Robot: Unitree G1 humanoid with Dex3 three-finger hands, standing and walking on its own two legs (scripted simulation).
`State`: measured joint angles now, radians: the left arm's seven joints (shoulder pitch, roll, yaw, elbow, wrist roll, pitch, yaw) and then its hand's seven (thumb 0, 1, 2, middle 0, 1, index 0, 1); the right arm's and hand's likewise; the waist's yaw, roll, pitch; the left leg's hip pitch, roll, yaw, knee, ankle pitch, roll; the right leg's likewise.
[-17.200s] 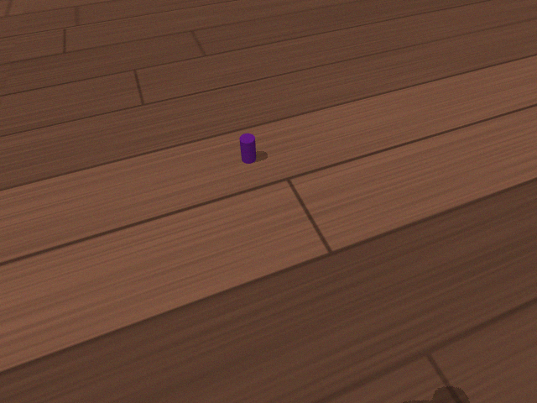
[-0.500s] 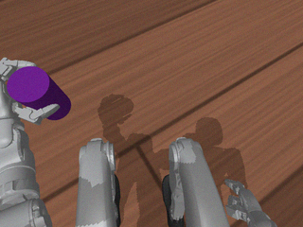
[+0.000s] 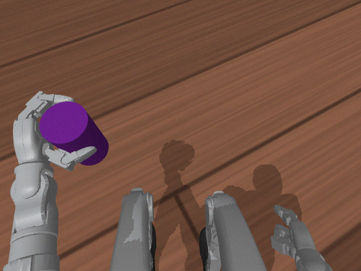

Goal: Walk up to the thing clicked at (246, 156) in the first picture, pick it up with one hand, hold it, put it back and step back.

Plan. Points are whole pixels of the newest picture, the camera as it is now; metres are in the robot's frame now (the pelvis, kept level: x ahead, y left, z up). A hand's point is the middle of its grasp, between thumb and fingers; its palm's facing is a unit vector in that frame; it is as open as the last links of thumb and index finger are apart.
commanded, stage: lift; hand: left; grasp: from the side
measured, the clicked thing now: (79, 137) +0.37 +0.23 +0.00
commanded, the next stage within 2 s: hold in 1.40 s
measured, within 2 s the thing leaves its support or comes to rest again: neither
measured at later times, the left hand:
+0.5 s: hand (34, 94) +0.38 +0.23 +0.16, palm faces +0.23 -0.97 -0.04, open 11.3 cm
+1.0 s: hand (31, 65) +0.38 +0.20 +0.21, palm faces +0.22 -0.98 -0.03, open 11.3 cm
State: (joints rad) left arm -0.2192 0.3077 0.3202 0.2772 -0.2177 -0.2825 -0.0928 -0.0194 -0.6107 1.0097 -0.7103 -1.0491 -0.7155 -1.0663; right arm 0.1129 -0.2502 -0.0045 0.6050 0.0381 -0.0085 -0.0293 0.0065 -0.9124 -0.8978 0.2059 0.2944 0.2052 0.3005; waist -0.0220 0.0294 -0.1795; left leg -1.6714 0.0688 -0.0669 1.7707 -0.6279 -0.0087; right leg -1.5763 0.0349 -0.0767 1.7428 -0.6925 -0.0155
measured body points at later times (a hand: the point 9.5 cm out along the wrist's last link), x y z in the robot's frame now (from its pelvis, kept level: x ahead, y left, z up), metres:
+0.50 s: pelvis +0.03 +0.01 +0.12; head +0.13 +0.03 +0.56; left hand +0.36 +0.28 +0.16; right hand +0.19 -0.23 +0.01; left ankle +0.07 +0.13 -0.50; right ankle +0.05 -0.11 -0.50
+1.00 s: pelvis +0.05 +0.00 +0.17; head +0.12 +0.02 +0.62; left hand +0.36 +0.25 +0.22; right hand +0.20 -0.23 +0.06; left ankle +0.07 +0.13 -0.50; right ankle +0.05 -0.12 -0.50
